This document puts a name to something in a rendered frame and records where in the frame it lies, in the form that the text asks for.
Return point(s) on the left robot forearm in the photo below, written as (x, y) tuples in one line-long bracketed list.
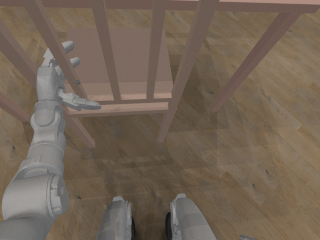
[(47, 149)]

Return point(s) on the table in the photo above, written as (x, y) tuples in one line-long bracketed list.
[(289, 11)]

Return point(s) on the chair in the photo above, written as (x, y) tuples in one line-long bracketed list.
[(126, 70)]

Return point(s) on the right robot thigh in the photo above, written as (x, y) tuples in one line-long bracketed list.
[(192, 223)]

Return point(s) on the robot left upper arm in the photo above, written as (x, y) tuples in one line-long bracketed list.
[(31, 206)]

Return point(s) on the left robot hand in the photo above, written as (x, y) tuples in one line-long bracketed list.
[(50, 78)]

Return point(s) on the right robot shin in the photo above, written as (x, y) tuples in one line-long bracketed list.
[(176, 232)]

